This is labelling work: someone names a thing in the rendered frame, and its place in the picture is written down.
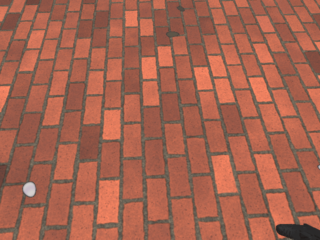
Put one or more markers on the right robot hand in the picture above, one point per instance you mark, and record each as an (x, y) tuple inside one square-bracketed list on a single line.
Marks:
[(298, 232)]

